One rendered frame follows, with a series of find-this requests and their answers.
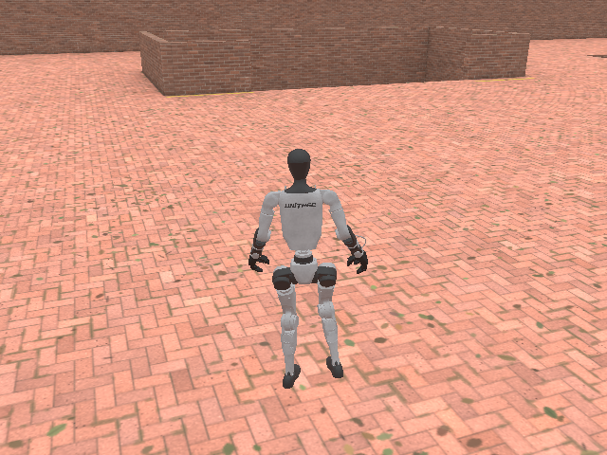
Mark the right robot upper arm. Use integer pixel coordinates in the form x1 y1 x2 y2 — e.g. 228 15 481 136
320 190 351 241

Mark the right robot forearm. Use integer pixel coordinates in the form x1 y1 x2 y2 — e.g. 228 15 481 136
343 225 364 258

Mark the right robot shin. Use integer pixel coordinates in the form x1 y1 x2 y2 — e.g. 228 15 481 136
322 301 340 366

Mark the left robot upper arm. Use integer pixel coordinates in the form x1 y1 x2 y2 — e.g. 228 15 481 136
256 191 281 242

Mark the right robot hand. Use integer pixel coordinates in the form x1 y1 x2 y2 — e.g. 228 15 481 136
347 250 368 274

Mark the left robot hand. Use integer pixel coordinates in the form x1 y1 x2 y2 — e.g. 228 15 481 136
248 255 269 272

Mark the left robot forearm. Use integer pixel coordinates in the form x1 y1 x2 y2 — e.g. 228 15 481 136
250 228 266 259

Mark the robot left thigh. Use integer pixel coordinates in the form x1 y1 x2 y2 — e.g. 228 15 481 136
272 265 299 331

